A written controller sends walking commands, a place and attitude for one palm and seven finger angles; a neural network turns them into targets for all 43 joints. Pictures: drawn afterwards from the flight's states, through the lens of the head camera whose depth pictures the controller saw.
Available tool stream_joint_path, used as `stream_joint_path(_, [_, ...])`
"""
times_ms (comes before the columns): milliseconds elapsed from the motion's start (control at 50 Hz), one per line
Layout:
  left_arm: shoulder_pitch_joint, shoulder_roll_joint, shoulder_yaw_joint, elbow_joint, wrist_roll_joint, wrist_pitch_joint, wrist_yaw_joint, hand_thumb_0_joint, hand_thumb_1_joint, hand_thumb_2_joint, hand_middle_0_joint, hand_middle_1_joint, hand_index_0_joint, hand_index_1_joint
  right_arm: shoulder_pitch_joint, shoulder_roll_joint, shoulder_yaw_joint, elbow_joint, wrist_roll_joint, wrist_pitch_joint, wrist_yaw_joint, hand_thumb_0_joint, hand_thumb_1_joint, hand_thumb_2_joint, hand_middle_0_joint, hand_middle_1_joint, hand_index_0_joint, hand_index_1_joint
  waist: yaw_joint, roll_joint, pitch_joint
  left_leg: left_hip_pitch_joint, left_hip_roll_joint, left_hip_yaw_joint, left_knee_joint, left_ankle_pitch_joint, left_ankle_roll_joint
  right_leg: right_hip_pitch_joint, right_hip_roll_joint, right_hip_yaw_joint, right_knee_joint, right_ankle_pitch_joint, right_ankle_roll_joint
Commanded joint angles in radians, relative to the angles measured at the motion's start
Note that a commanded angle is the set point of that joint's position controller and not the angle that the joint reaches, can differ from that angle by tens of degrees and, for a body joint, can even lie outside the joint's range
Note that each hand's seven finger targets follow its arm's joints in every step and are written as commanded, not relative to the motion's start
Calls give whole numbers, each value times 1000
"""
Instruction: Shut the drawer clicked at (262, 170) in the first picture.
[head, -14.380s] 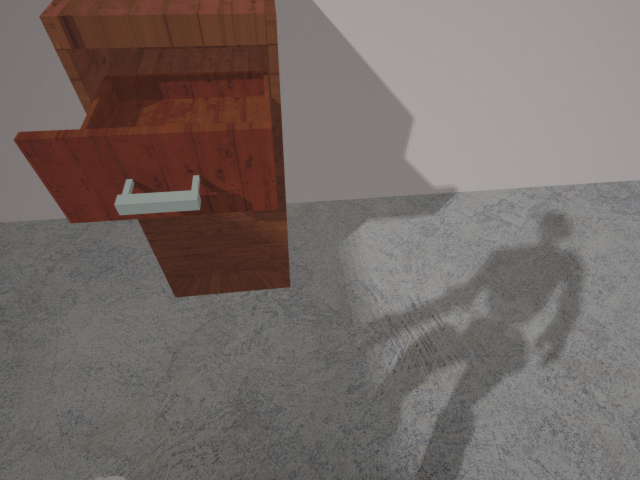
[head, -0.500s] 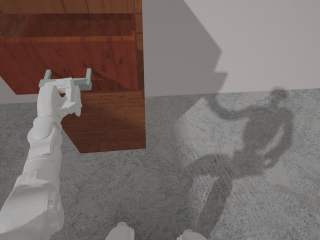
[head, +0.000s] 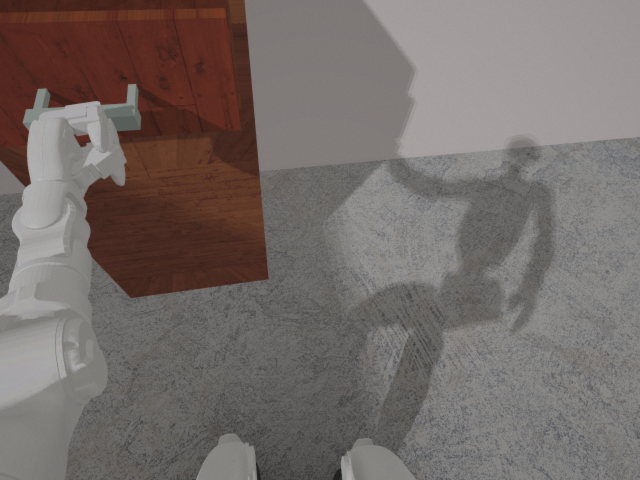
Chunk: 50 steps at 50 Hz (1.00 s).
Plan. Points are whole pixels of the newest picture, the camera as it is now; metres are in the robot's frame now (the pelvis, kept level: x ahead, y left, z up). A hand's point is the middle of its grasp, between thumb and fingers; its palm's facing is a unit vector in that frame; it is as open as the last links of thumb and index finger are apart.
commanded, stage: push the drawer shut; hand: left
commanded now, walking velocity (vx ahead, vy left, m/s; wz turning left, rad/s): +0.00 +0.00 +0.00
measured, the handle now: (86, 107) +0.57 +0.26 +0.09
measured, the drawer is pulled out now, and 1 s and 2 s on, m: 0.05 0.00 0.00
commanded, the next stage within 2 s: pull the fist back off the drawer in 0.92 s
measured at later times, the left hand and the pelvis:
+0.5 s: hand (118, 118) +0.55 +0.22 +0.09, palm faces +0.12 -0.99 -0.02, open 3.0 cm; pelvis +0.00 +0.01 -0.01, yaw -1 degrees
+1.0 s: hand (107, 114) +0.55 +0.23 +0.09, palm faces +0.10 -0.99 -0.04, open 3.1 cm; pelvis -0.03 +0.01 -0.03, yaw -1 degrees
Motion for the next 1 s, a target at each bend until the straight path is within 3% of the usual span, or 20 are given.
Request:
stream_joint_path(0, [-490, 297, 44, -204, -13, -58, 9, 0, 900, 900, -1400, -1600, -1400, -1600, 154, -184, -67, -58, -4, -13, -12, 0, -900, -900, 200, 300, 200, 300, -19, 107, -433, 396, -55, -56, -69, 265, 35, 45, 47, 48, -128, 277, -5])
stream_joint_path(60, [-489, 332, 64, -165, -7, -47, 7, 0, 900, 900, -1400, -1600, -1400, -1600, 166, -188, -64, -59, -4, -6, -13, 0, -900, -900, 200, 300, 200, 300, -25, 89, -425, 367, -53, -52, -62, 272, 36, 50, 49, 49, -127, 292, 0])
stream_joint_path(80, [-512, 334, 56, -167, -5, -45, 7, 0, 900, 900, -1400, -1600, -1400, -1600, 167, -188, -63, -59, -4, -5, -12, 0, -900, -900, 200, 300, 200, 300, -30, 109, -415, 364, -53, -53, -63, 267, 36, 40, 48, 50, -128, 285, 0])
stream_joint_path(180, [-516, 330, 63, -177, 0, -45, 12, 0, 900, 900, -1400, -1600, -1400, -1600, 189, -189, -67, -56, -13, 3, -5, 0, -900, -900, 200, 300, 200, 300, -26, 135, -467, 417, -49, -60, -52, 337, 32, 29, 54, 41, -119, 322, -4])
stream_joint_path(220, [-545, 354, 70, -160, 8, -42, 18, 0, 900, 900, -1400, -1600, -1400, -1600, 197, -195, -64, -53, -14, 7, -6, 0, -900, -900, 200, 300, 200, 300, -39, 114, -450, 395, -47, -64, -52, 331, 33, 24, 54, 40, -116, 319, -2])
stream_joint_path(380, [-639, 352, 44, -130, 36, -31, 38, 0, 900, 900, -1400, -1600, -1400, -1600, 225, -198, -62, -39, -26, 11, 0, 0, -900, -900, 200, 300, 200, 300, -73, 163, -453, 421, -42, -78, -37, 340, 32, -45, 57, 34, -116, 289, -5])
stream_joint_path(460, [-701, 400, 60, -95, 54, -24, 48, 0, 900, 900, -1400, -1600, -1400, -1600, 242, -206, -56, -34, -32, 10, 1, 0, -900, -900, 200, 300, 200, 300, -89, 168, -450, 396, -39, -86, -27, 320, 34, -68, 57, 32, -111, 261, -4])
stream_joint_path(500, [-747, 392, 47, -94, 61, -22, 49, 0, 900, 900, -1400, -1600, -1400, -1600, 251, -207, -53, -31, -37, 9, 3, 0, -900, -900, 200, 300, 200, 300, -102, 184, -453, 403, -38, -92, -21, 324, 34, -90, 58, 28, -106, 254, -7])
stream_joint_path(580, [-819, 420, 37, -61, 73, -12, 47, 0, 900, 900, -1400, -1600, -1400, -1600, 262, -211, -47, -25, -35, 5, -2, 0, -900, -900, 200, 300, 200, 300, -128, 183, -440, 360, -36, -96, -10, 255, 37, -126, 60, 30, -108, 198, -2])
stream_joint_path(600, [-846, 401, 19, -54, 72, -9, 48, 0, 900, 900, -1400, -1600, -1400, -1600, 266, -211, -46, -22, -36, 3, -2, 0, -900, -900, 200, 300, 200, 300, -146, 185, -430, 362, -36, -99, -8, 252, 39, -145, 60, 28, -107, 196, -3])
stream_joint_path(620, [-859, 430, 31, -44, 78, -7, 51, 0, 900, 900, -1400, -1600, -1400, -1600, 272, -216, -43, -20, -36, 1, -5, 0, -900, -900, 200, 300, 200, 300, -146, 181, -430, 348, -33, -103, -4, 237, 38, -154, 60, 27, -102, 179, -3])
stream_joint_path(640, [-884, 412, 9, -59, 77, -7, 51, 0, 900, 900, -1400, -1600, -1400, -1600, 272, -215, -44, -19, -37, -3, -5, 0, -900, -900, 200, 300, 200, 300, -157, 198, -441, 356, -34, -105, -1, 231, 39, -165, 60, 28, -102, 174, -2])
stream_joint_path(680, [-905, 440, 22, -60, 76, -6, 52, 0, 900, 900, -1400, -1600, -1400, -1600, 276, -218, -39, -17, -40, -11, -7, 0, -900, -900, 200, 300, 200, 300, -157, 214, -457, 347, -32, -107, 8, 208, 40, -167, 61, 28, -98, 158, -3])
stream_joint_path(720, [-933, 428, -3, -64, 81, -6, 47, 0, 900, 900, -1400, -1600, -1400, -1600, 279, -219, -35, -15, -39, -18, -8, 0, -900, -900, 200, 300, 200, 300, -166, 249, -471, 364, -29, -112, 11, 196, 37, -201, 61, 25, -90, 142, -5])
stream_joint_path(740, [-933, 423, -9, -48, 77, -1, 45, 0, 900, 900, -1400, -1600, -1400, -1600, 277, -218, -31, -12, -38, -23, -9, 0, -900, -900, 200, 300, 200, 300, -169, 238, -451, 343, -29, -112, 11, 172, 39, -200, 62, 25, -94, 128, -4])
stream_joint_path(760, [-938, 453, 3, -51, 78, 0, 45, 0, 900, 900, -1400, -1600, -1400, -1600, 277, -224, -29, -14, -39, -26, -11, 0, -900, -900, 200, 300, 200, 300, -167, 246, -455, 331, -27, -114, 11, 147, 40, -201, 61, 27, -92, 111, -5])
stream_joint_path(820, [-972, 429, -28, -69, 77, 5, 43, 0, 900, 900, -1400, -1600, -1400, -1600, 279, -226, -25, -11, -39, -41, -14, 0, -900, -900, 200, 300, 200, 300, -176, 289, -469, 360, -23, -125, 5, 132, 37, -237, 60, 20, -84, 97, -8])
stream_joint_path(880, [-975, 472, -9, -54, 75, 20, 48, 0, 900, 900, -1400, -1600, -1400, -1600, 281, -232, -16, -11, -38, -56, -20, 0, -900, -900, 200, 300, 200, 300, -178, 271, -457, 306, -23, -118, 7, 89, 42, -217, 59, 23, -88, 76, -4])
stream_joint_path(940, [-978, 430, -46, -33, 73, 32, 46, 0, 900, 900, -1400, -1600, -1400, -1600, 276, -235, -12, -7, -35, -71, -23, 0, -900, -900, 200, 300, 200, 300, -193, 268, -428, 301, -16, -132, -6, 31, 41, -262, 58, 19, -87, 43, -3])
stream_joint_path(980, [-972, 460, -34, -32, 71, 37, 48, 0, 900, 900, -1400, -1600, -1400, -1600, 275, -241, -8, -6, -33, -84, -28, 0, -900, -900, 200, 300, 200, 300, -194, 260, -427, 281, -13, -131, -11, -3, 43, -254, 58, 22, -90, 26, -1])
